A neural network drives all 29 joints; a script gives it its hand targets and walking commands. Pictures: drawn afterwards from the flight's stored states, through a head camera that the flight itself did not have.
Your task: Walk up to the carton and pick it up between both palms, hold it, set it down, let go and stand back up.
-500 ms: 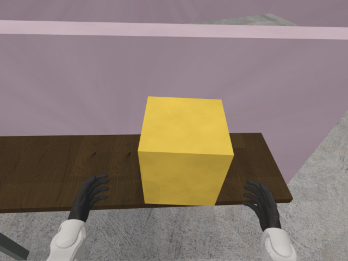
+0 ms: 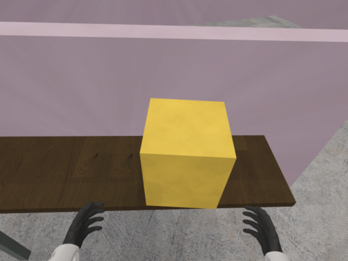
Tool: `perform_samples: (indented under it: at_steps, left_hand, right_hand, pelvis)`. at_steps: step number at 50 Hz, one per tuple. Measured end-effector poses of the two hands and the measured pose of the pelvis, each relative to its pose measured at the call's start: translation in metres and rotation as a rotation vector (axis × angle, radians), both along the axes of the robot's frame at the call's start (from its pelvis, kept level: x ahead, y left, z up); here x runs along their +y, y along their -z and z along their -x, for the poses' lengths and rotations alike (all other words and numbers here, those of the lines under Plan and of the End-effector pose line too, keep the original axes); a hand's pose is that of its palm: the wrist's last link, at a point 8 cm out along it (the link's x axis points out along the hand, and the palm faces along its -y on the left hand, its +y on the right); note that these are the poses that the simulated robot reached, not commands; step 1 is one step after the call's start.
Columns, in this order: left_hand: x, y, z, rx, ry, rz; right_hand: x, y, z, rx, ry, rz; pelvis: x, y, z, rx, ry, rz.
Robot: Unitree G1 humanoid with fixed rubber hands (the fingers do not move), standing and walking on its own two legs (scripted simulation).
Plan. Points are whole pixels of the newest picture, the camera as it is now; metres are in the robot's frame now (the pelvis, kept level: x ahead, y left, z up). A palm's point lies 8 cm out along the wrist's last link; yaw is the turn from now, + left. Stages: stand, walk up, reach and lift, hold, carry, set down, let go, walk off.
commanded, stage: set down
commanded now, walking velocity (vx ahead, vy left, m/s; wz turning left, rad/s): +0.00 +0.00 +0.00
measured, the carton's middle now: (184, 155) +0.42 -0.01 -0.01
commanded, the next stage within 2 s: let go in 0.70 s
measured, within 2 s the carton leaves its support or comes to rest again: neither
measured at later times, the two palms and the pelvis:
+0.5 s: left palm out of the picture +0.15 +0.23 -0.07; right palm out of the picture +0.16 -0.22 -0.07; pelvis +0.00 +0.00 +0.00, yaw +0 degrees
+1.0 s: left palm out of the picture +0.15 +0.22 -0.08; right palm out of the picture +0.15 -0.24 -0.08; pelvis -0.01 -0.01 +0.00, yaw +0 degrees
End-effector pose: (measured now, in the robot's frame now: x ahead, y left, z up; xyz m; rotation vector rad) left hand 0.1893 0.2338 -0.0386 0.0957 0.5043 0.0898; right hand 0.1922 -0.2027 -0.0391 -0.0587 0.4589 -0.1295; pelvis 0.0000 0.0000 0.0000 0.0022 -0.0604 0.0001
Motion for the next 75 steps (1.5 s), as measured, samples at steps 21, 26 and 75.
perform_samples:
  at_steps: [21, 26, 75]
  left_hand:
    - [-0.001, 0.027, 0.029, 0.2, -0.015, -0.034]
    - [-0.001, 0.033, 0.038, 0.262, -0.018, -0.056]
    - [0.028, 0.055, 0.101, 0.361, -0.052, -0.132]
  right_hand:
    - [-0.008, 0.026, 0.031, 0.176, -0.042, 0.056]
    - [-0.016, 0.033, 0.036, 0.215, -0.049, 0.07]
    - [-0.052, 0.062, 0.106, 0.47, 0.005, 0.16]
  pelvis:
    - [-0.003, 0.0, 0.001, -0.001, 0.004, 0.0]
    - [-0.003, 0.0, 0.002, 0.003, 0.004, 0.0]
    - [0.003, 0.006, 0.016, 0.022, -0.008, 0.014]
